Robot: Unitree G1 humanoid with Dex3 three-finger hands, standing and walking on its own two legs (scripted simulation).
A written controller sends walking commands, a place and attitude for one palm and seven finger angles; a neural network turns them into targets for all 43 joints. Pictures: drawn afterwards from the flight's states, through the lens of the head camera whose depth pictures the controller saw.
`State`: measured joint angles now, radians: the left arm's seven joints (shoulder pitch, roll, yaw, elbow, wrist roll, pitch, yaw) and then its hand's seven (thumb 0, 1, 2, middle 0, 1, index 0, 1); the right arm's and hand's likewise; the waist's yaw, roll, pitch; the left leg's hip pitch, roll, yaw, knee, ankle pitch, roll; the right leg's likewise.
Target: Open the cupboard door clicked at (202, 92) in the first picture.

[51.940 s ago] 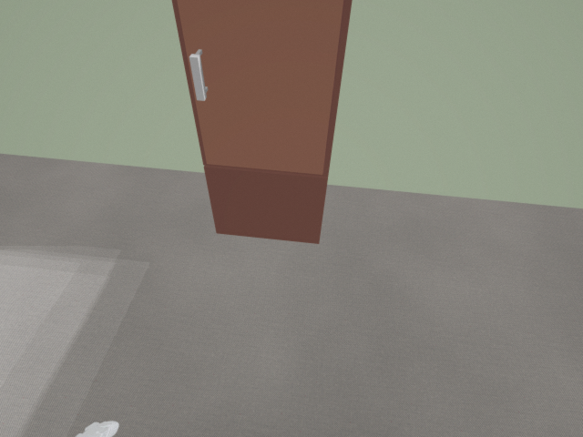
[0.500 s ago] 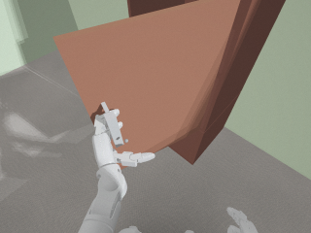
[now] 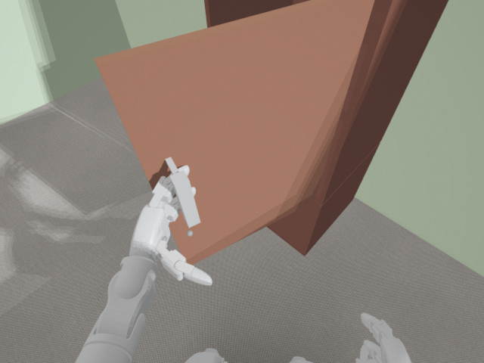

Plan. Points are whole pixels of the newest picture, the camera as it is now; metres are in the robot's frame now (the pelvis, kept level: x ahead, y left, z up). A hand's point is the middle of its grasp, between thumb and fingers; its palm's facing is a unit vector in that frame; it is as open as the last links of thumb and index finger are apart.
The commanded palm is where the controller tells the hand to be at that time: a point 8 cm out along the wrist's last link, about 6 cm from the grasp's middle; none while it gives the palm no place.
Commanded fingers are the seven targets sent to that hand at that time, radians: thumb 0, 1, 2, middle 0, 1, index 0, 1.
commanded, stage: slide the hand sideways off the handle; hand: left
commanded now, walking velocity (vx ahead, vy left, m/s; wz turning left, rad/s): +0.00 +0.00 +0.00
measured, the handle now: (181, 192) +0.38 +0.14 +0.06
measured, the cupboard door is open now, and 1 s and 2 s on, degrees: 73 73 73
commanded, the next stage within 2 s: draw the hand back to the body in 0.98 s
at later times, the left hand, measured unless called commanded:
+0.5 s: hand (165, 248) +0.28 +0.14 +0.05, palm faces -0.07 -1.00 -0.04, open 16.3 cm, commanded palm +0.26 +0.20 +0.06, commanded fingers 0.00 -0.50 0.30 -0.15 -0.30 -0.15 -0.30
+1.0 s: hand (129, 267) +0.25 +0.19 +0.05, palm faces -0.05 -1.00 -0.04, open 16.3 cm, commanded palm +0.23 +0.25 +0.06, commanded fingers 0.00 -0.50 0.30 -0.15 -0.30 -0.15 -0.30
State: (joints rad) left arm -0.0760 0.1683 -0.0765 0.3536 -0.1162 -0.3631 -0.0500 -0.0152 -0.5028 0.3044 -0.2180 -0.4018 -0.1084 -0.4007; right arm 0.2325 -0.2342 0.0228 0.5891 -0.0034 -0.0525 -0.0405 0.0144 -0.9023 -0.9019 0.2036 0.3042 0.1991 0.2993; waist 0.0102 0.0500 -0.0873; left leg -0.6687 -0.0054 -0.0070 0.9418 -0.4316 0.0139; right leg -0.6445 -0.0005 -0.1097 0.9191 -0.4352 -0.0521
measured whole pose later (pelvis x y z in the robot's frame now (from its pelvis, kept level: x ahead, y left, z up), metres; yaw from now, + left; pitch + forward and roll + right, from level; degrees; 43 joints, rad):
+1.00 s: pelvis +0.02 +0.01 -0.01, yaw -1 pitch +12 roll -2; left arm 0.32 0.25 0.15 0.00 -0.27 -0.31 -0.28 -0.01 -0.50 0.30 -0.15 -0.30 -0.15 -0.30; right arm 0.24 -0.25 0.03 0.51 0.02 -0.14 -0.06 0.02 -0.90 -0.90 0.20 0.30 0.20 0.30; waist 0.01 0.04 -0.11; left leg -0.73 0.00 -0.01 1.02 -0.50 0.03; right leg -0.69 0.01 -0.11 0.97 -0.48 -0.04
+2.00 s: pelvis +0.04 +0.03 +0.05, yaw -1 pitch -1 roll -1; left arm 0.49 0.33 0.22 -0.33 -0.05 -0.03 0.14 -0.01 0.11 0.57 -0.17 -0.30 -0.18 -0.30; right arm 0.22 -0.23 0.06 0.62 0.01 -0.14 -0.10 0.02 -0.90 -0.90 0.20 0.30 0.20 0.30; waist 0.06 0.07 -0.02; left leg -0.20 -0.03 0.02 0.54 -0.32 0.05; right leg -0.17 0.00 -0.07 0.50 -0.31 -0.01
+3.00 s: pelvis +0.02 +0.01 +0.06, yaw -2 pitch -1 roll -1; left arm 0.52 0.37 0.36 -0.40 -0.04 -0.14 0.11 0.01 0.89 0.90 -0.20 -0.30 -0.21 -0.30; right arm 0.16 -0.24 0.01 0.60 0.00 -0.05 -0.08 0.02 -0.90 -0.90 0.20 0.30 0.20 0.30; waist 0.02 0.07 0.03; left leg -0.19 0.00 0.04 0.44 -0.24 0.03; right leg -0.17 0.03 -0.05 0.37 -0.20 -0.03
